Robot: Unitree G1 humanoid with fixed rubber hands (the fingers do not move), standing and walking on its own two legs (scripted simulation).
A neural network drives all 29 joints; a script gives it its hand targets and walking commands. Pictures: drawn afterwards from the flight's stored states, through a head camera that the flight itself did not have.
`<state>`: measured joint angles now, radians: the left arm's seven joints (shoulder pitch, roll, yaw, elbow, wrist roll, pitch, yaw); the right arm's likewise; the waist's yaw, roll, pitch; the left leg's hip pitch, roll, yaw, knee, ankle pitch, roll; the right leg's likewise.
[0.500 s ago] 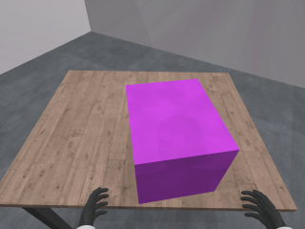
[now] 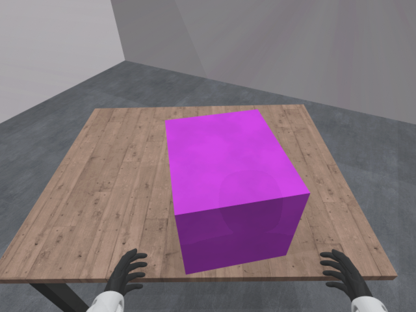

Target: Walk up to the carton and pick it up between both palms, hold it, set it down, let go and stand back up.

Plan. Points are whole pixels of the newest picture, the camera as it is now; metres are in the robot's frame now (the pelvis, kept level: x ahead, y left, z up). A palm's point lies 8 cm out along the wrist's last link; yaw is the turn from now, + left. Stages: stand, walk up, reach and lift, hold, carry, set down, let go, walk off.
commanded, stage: let go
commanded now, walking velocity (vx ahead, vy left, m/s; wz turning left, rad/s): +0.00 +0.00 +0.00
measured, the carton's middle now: (224, 186) +0.43 -0.02 +0.01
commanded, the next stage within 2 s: stand in 0.22 s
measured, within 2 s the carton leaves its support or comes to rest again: neither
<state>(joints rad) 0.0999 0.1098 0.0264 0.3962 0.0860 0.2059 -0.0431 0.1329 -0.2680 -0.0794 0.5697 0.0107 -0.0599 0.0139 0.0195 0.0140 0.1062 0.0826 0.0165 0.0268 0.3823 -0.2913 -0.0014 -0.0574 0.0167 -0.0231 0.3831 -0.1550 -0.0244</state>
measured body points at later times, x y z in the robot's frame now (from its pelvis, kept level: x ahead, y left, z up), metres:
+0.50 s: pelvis +0.00 -0.01 -0.01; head +0.00 +0.00 +0.44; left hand +0.21 +0.20 -0.05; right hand +0.21 -0.26 -0.04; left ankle -0.04 +0.12 -0.74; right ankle +0.05 -0.11 -0.74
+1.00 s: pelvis +0.00 +0.01 -0.01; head -0.01 +0.02 +0.44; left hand +0.21 +0.21 -0.05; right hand +0.16 -0.24 -0.08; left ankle -0.04 +0.12 -0.74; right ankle +0.05 -0.11 -0.74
